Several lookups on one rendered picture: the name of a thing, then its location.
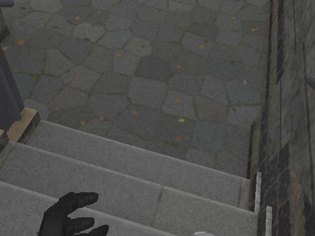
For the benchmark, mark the right robot shin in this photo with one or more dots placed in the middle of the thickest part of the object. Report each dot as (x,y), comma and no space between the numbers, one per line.
(199,232)

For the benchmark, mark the left robot hand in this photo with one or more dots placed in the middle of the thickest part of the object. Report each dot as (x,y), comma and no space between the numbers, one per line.
(56,222)

